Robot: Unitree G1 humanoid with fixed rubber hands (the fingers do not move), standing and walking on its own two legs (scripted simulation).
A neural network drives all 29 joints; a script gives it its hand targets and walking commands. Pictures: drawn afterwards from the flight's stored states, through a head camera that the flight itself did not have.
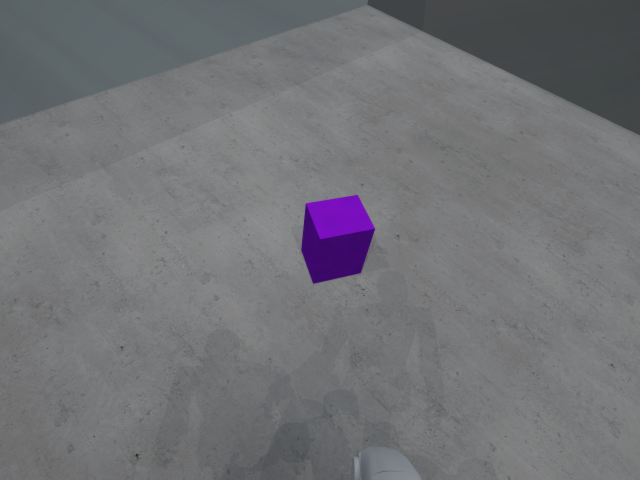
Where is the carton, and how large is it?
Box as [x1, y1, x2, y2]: [301, 195, 374, 283]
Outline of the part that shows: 357,195 306,203 301,250 313,283 360,272 374,227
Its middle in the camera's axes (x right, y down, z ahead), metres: +0.05 +0.00 +1.42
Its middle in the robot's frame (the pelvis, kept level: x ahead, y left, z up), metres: +0.95 -0.16 -0.64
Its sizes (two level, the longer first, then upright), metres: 0.197 0.165 0.274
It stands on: the floor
